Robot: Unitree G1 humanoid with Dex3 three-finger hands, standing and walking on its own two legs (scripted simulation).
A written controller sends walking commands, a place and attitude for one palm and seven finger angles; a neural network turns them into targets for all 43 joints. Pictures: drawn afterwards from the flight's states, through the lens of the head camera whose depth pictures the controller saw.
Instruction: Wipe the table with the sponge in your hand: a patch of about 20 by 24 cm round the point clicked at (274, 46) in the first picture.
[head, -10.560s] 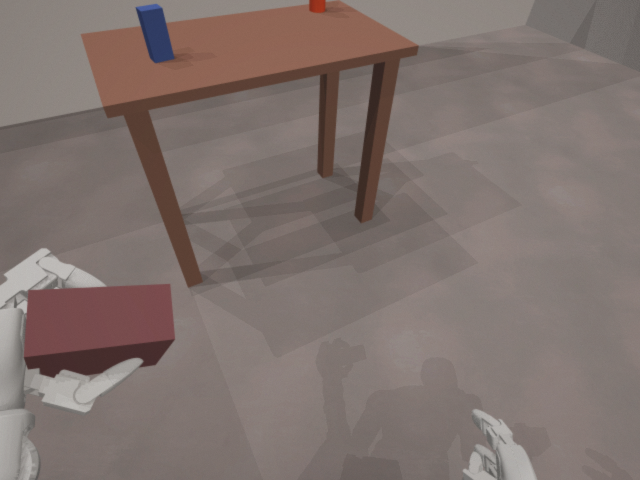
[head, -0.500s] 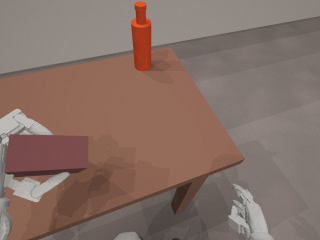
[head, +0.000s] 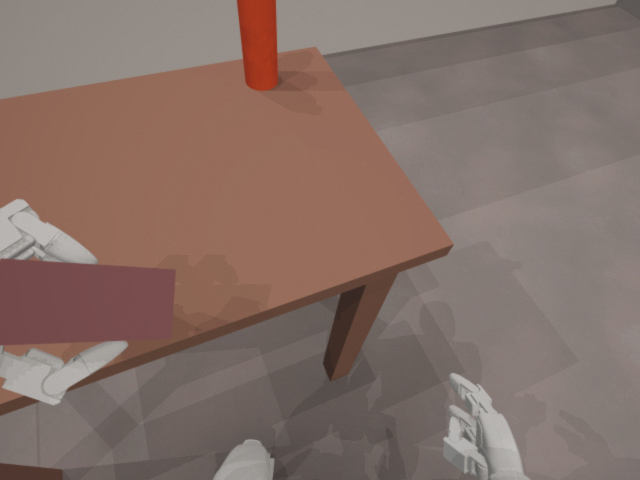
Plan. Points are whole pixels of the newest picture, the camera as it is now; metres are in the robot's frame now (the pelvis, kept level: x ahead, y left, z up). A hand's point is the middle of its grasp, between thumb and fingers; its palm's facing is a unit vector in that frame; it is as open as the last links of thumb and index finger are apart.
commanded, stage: come to a stop and stand still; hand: left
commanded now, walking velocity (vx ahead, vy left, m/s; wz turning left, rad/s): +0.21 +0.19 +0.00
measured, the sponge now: (109, 305) +0.23 +0.21 +0.16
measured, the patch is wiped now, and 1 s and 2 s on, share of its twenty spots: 0.00 0.00 0.00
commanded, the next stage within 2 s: look again from close up in 1.72 s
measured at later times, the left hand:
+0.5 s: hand out of the picture +0.15 +0.25 +0.18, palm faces +0.38 -0.80 -0.47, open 9.8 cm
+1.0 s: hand out of the picture +0.09 +0.30 +0.17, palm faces +0.44 -0.76 -0.47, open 9.8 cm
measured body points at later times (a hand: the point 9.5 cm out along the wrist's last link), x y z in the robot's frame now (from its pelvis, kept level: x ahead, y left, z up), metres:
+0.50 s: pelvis -0.05 +0.01 -0.01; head -0.04 +0.02 +0.43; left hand +0.12 +0.29 +0.21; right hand +0.11 -0.22 -0.10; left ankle -0.05 +0.09 -0.71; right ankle -0.02 -0.10 -0.73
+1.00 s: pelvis -0.11 +0.02 -0.02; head -0.09 +0.05 +0.43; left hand +0.06 +0.33 +0.20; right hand +0.05 -0.21 -0.09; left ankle -0.14 +0.15 -0.71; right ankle -0.05 -0.07 -0.73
